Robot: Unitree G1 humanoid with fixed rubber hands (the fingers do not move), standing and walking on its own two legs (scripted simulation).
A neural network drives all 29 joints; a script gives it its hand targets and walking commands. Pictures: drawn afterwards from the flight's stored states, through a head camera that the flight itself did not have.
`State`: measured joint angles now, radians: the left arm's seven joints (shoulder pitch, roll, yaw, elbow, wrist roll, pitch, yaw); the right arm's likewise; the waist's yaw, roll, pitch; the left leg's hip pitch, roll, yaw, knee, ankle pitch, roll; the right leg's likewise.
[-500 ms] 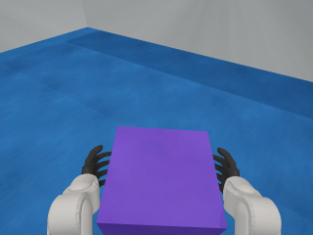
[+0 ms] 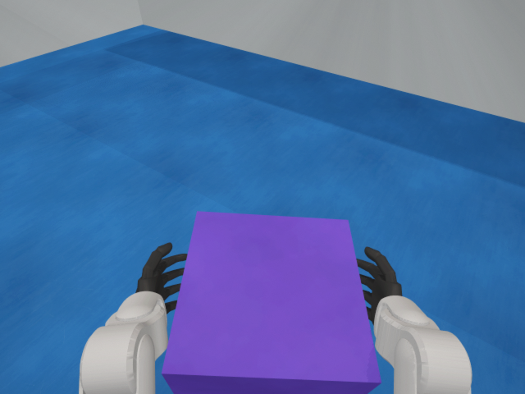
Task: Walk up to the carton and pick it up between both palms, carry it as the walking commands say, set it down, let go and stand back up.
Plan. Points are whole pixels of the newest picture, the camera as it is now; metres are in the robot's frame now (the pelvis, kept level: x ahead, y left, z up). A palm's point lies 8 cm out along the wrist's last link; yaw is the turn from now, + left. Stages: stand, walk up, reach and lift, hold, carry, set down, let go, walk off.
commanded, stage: carry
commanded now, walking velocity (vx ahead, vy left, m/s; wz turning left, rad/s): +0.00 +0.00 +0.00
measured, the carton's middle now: (265, 323) +0.24 +0.00 +0.02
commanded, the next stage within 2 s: hold in 1.70 s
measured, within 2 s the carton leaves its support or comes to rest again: neither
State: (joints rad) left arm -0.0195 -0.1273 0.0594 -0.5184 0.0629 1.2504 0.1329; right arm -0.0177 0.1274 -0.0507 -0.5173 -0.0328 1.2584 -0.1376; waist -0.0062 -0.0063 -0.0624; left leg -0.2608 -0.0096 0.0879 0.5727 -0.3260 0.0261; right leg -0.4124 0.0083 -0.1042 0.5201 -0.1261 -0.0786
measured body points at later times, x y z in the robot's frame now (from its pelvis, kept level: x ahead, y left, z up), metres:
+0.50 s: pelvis +0.00 +0.00 +0.00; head +0.00 +0.00 +0.45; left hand +0.26 +0.15 +0.08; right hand +0.26 -0.15 +0.08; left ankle -0.01 +0.10 -0.73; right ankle +0.09 -0.07 -0.73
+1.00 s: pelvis +0.01 +0.00 +0.00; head +0.00 +0.00 +0.45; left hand +0.26 +0.15 +0.07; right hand +0.26 -0.15 +0.07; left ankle -0.01 +0.10 -0.73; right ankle +0.09 -0.07 -0.73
